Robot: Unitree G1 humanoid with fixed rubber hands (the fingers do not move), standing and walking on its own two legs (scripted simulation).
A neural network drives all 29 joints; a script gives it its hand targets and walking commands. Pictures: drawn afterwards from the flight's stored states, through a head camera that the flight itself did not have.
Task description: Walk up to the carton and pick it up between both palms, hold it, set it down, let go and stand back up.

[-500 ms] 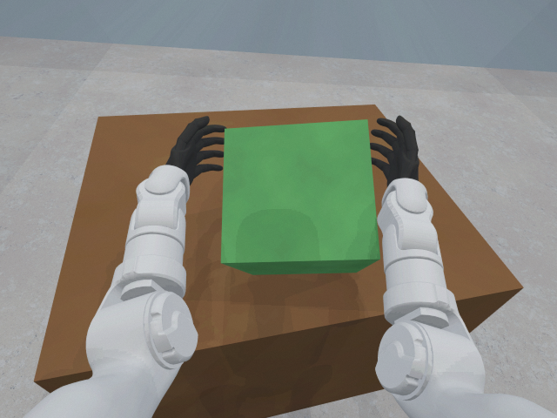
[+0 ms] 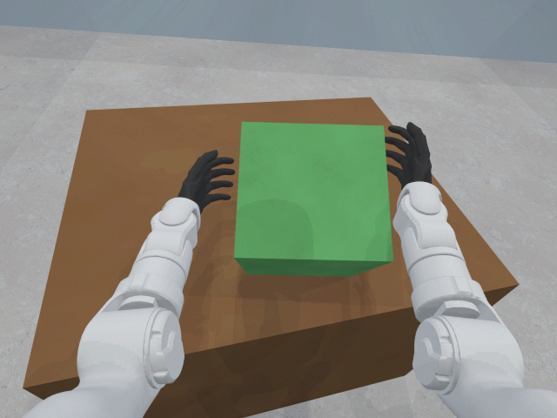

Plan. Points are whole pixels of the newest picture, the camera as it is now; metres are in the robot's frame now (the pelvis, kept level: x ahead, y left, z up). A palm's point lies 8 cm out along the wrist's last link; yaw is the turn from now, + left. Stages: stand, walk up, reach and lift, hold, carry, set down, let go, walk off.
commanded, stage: set down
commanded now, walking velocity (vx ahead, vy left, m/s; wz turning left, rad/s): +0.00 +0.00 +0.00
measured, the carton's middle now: (304, 211) +0.43 -0.11 +0.04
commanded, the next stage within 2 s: none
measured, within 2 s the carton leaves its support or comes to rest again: rests again in 1.26 s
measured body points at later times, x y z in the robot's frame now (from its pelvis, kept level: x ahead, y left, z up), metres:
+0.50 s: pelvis +0.00 -0.01 +0.00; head +0.03 +0.04 +0.44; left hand +0.45 +0.09 +0.06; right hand +0.39 -0.26 +0.15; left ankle +0.00 +0.10 -0.75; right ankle -0.02 -0.12 -0.75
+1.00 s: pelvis -0.01 -0.01 +0.00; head +0.02 +0.04 +0.44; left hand +0.43 +0.12 +0.04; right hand +0.34 -0.23 +0.05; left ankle +0.00 +0.10 -0.75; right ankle -0.02 -0.12 -0.75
